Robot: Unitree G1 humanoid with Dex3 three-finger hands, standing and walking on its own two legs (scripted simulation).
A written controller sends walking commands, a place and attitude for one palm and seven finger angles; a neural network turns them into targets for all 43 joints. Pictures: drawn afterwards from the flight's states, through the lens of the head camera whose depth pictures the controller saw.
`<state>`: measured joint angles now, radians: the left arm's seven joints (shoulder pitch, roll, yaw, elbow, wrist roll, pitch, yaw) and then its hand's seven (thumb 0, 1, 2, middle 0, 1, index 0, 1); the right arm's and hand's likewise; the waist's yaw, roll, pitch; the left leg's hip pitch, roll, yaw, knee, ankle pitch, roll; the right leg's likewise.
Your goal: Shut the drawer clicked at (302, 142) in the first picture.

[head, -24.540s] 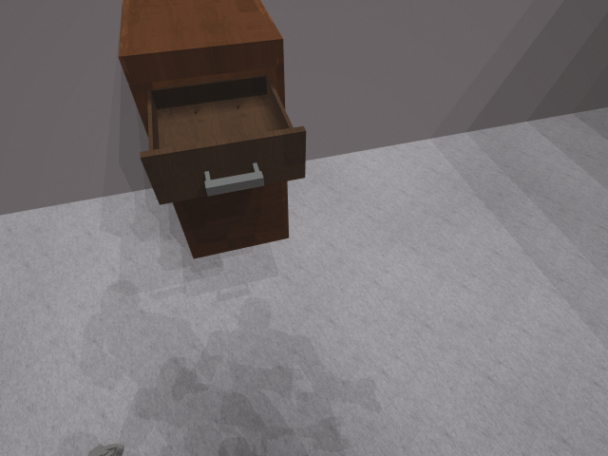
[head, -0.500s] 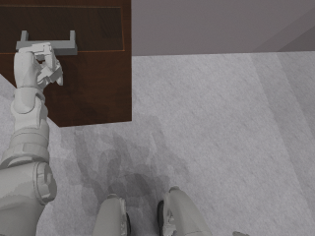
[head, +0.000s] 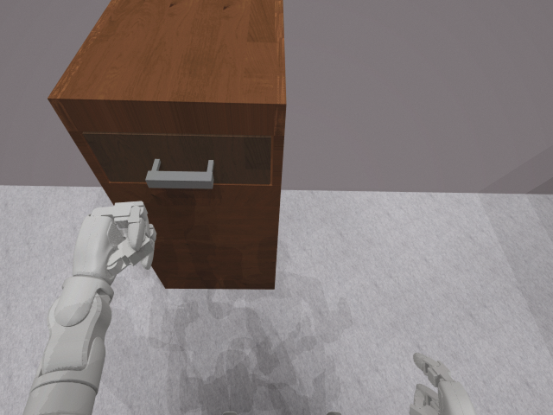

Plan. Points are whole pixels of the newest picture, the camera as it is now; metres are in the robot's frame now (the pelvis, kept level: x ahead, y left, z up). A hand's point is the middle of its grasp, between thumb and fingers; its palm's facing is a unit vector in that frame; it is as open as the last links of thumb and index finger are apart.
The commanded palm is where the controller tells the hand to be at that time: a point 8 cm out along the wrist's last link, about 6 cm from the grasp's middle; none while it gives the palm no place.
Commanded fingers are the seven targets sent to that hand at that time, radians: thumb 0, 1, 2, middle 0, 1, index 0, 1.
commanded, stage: draw the hand back to the body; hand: left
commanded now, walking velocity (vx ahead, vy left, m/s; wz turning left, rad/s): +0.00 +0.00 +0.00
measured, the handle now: (182, 171) +0.56 +0.20 -0.04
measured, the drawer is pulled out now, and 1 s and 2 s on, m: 0.00 0.00 0.00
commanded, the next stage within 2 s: step back with the hand held close in 0.86 s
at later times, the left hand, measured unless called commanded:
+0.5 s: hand (60, 293) +0.22 +0.22 +0.16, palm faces +0.32 -0.89 -0.33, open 3.2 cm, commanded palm +0.18 +0.26 +0.19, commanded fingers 0.00 0.90 0.90 -1.40 -1.60 -1.40 -1.60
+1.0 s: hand (18, 340) +0.17 +0.21 +0.20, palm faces +0.40 -0.83 -0.39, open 3.2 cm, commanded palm +0.13 +0.25 +0.22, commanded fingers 0.00 0.90 0.90 -1.40 -1.60 -1.40 -1.60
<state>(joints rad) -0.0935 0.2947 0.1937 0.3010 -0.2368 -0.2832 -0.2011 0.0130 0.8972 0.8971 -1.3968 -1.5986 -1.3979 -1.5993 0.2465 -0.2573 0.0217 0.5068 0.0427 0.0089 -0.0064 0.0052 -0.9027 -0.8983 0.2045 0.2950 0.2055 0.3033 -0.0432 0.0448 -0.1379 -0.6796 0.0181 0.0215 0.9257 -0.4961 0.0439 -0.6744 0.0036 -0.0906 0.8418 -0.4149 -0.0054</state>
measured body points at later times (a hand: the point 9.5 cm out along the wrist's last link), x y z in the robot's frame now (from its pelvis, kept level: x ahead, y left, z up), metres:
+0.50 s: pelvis +0.01 -0.02 +0.05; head -0.01 -0.04 +0.50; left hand +0.20 +0.26 +0.18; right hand +0.19 -0.23 -0.03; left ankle -0.03 +0.08 -0.69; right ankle -0.01 -0.12 -0.69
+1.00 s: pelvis +0.00 -0.03 +0.05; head -0.03 -0.06 +0.50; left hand +0.15 +0.25 +0.22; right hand +0.18 -0.25 -0.03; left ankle -0.03 +0.08 -0.69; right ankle -0.01 -0.12 -0.69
